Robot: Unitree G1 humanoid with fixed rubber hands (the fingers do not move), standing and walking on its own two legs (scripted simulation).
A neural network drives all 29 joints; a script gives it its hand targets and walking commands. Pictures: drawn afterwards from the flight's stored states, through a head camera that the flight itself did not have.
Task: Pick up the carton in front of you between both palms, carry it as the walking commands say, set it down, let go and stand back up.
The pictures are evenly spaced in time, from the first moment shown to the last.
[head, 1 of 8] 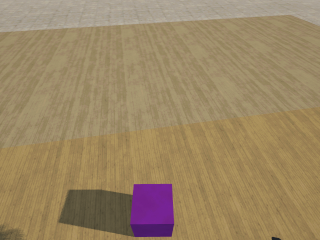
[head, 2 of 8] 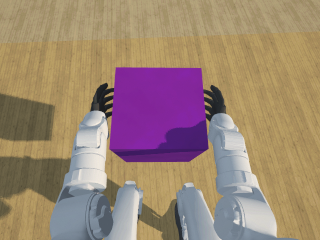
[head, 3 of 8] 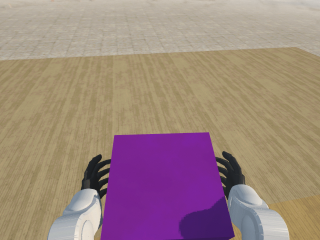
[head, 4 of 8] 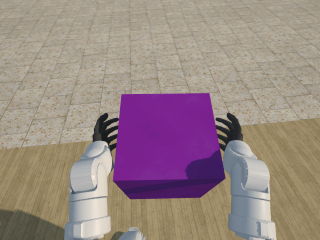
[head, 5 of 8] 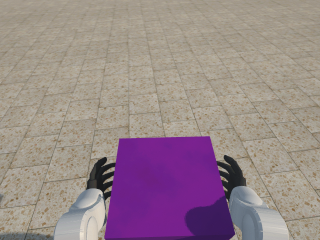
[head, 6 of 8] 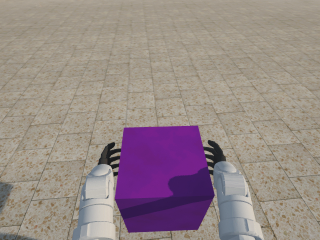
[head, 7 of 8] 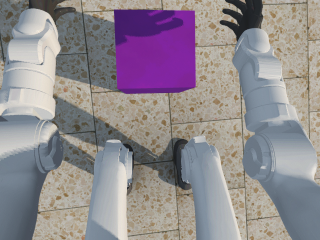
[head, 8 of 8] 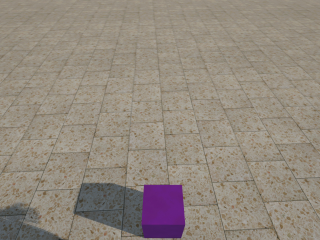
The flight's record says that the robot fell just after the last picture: no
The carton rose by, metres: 0.69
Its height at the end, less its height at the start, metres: -0.22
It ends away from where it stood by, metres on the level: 5.95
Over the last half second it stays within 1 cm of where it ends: yes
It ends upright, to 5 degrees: yes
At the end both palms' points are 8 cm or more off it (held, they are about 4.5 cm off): yes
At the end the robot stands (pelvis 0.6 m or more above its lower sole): yes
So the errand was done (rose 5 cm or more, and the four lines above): yes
